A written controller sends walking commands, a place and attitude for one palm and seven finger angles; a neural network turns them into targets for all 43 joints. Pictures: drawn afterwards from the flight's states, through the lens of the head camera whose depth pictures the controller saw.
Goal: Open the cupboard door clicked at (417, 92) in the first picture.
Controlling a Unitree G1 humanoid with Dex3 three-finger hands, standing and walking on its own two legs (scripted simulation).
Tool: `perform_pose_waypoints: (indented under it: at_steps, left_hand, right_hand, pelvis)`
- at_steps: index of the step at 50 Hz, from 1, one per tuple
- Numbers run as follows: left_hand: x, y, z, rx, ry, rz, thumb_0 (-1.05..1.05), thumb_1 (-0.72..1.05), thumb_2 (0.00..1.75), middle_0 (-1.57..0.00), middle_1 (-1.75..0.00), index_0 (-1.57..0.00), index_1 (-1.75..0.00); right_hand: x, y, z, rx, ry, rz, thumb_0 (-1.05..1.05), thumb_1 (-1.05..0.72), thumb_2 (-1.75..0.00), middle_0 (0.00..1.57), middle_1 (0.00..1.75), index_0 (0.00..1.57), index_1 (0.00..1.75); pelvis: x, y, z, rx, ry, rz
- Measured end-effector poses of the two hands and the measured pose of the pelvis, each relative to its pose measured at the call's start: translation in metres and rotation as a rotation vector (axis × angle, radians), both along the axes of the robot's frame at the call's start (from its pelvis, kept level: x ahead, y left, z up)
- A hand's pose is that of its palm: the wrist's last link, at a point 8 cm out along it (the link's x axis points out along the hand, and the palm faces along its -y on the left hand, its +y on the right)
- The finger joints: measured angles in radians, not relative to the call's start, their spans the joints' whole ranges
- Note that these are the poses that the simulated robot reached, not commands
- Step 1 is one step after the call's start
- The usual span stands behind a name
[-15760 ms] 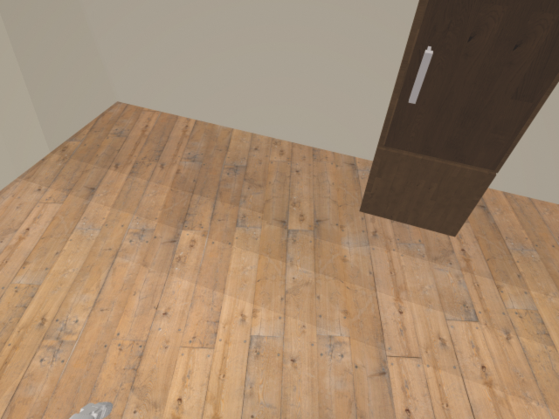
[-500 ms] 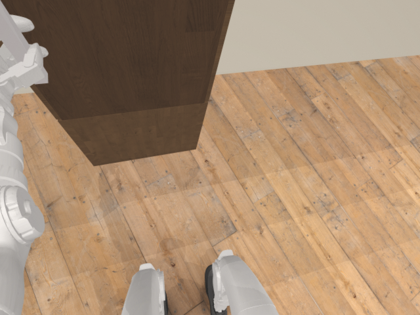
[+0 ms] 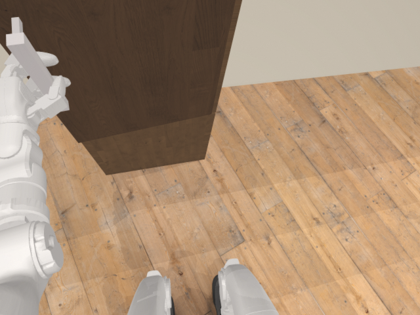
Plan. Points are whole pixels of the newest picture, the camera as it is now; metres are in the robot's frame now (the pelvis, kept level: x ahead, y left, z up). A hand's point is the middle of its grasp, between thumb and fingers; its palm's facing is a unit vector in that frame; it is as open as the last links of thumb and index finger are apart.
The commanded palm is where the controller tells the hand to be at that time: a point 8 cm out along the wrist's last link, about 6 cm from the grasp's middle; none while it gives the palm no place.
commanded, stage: pull the door open along its arc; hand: left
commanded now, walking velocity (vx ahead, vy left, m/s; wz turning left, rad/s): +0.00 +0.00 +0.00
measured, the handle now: (42, 69) +0.54 +0.27 +0.06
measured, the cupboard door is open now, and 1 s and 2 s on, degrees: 6 46 49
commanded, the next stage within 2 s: open thumb and fingers to let go in 0.70 s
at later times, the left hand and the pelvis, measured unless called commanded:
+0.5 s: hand (115, 159) +0.37 +0.14 +0.05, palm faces +0.56 -0.83 +0.00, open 6.1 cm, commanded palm +0.31 +0.15 +0.05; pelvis +0.01 -0.02 +0.01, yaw +4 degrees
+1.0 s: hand (161, 187) +0.33 +0.06 +0.05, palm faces +0.55 -0.84 -0.05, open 6.6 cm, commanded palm +0.27 +0.10 +0.05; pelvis -0.01 -0.06 +0.01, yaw +6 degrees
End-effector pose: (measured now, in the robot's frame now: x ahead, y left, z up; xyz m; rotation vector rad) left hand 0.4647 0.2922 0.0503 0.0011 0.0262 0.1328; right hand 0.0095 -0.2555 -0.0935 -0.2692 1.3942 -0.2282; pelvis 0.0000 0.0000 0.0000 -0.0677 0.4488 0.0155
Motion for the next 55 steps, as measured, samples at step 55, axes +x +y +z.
perform_pose_waypoints:
  at_steps: [55]
  left_hand:
    - [-0.185,-0.191,0.003,0.042,0.01,0.447,0.01,0.36,0.66,-0.36,-1.29,-0.37,-1.3]
  right_hand:
    - [0.17,-0.008,0.006,0.154,-0.518,0.301,0.01,-0.91,-0.9,0.2,0.3,0.2,0.3]
  pelvis:
    - [-0.005,-0.063,0.015,0.096,-0.169,0.077]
